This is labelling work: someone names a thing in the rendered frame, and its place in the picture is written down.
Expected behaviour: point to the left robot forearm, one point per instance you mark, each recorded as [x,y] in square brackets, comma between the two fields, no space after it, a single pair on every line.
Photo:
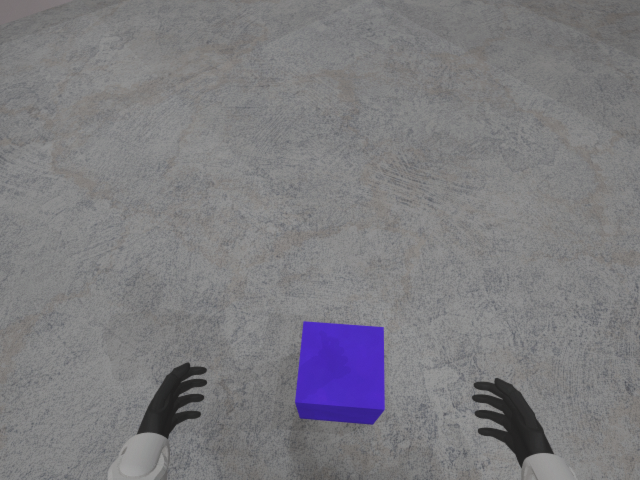
[144,456]

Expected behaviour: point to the robot left hand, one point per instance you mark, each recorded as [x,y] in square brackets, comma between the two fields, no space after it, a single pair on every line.
[161,416]

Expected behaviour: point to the right robot forearm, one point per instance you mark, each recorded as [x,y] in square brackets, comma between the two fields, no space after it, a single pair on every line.
[546,466]

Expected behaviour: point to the robot right hand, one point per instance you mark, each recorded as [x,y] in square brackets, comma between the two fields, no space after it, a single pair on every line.
[525,436]

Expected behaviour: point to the carton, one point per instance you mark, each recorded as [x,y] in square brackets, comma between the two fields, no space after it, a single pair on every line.
[341,373]

